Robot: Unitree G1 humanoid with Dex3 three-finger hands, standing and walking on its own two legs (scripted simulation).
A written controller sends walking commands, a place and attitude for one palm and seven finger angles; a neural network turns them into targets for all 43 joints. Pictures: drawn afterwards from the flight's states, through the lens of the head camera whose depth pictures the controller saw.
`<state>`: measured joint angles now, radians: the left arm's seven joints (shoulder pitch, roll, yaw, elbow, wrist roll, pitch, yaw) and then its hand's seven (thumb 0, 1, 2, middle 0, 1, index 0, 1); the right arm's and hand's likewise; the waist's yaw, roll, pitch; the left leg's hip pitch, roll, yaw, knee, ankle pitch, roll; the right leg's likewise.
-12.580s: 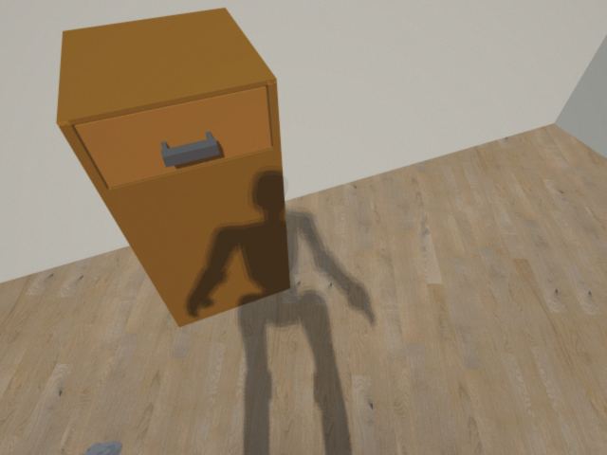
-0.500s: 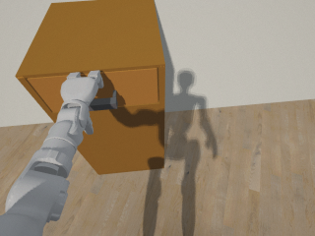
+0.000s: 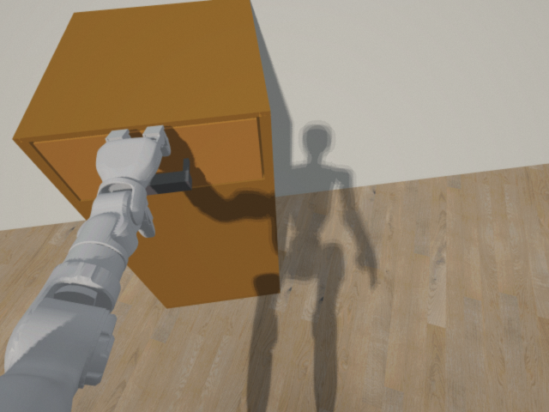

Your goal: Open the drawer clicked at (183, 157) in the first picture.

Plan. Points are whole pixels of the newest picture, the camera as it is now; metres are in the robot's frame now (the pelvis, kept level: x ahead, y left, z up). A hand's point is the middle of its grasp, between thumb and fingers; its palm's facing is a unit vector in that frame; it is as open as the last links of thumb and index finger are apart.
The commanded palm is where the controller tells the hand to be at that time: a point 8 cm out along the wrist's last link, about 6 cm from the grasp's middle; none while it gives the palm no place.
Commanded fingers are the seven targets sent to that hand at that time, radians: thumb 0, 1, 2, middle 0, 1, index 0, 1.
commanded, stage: re-aim the fingers above the handle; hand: left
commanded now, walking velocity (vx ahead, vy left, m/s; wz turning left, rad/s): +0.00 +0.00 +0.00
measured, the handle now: (160, 174) +0.53 +0.20 +0.00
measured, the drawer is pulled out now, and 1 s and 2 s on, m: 0.00 0.00 0.00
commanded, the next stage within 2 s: lower the fingers behind the handle in 1.46 s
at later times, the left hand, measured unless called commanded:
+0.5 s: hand (149, 175) +0.48 +0.20 +0.06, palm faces -0.02 -0.02 -1.00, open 13.8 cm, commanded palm +0.45 +0.20 +0.12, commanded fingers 0.00 -0.50 0.30 -0.30 -1.20 -0.30 -1.20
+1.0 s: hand (145, 175) +0.47 +0.20 +0.06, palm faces -0.01 -0.02 -1.00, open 13.8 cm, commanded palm +0.45 +0.21 +0.12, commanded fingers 0.00 -0.50 0.30 -0.30 -1.20 -0.30 -1.20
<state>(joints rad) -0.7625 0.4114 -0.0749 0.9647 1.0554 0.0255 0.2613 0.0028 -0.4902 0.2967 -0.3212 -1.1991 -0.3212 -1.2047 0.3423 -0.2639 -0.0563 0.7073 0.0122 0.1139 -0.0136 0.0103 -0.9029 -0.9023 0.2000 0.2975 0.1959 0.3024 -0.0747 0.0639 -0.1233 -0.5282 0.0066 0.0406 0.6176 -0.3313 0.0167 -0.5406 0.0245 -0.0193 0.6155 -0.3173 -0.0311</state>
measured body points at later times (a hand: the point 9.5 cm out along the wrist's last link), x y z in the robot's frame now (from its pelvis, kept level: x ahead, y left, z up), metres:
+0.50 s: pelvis +0.00 +0.00 +0.00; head +0.07 -0.02 +0.44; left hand +0.47 +0.20 +0.11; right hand +0.02 -0.27 -0.14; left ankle -0.03 +0.11 -0.72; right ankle -0.02 -0.10 -0.72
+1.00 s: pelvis +0.00 +0.00 +0.00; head +0.07 -0.02 +0.45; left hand +0.47 +0.20 +0.12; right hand +0.06 -0.26 -0.14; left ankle -0.03 +0.11 -0.72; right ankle -0.02 -0.10 -0.72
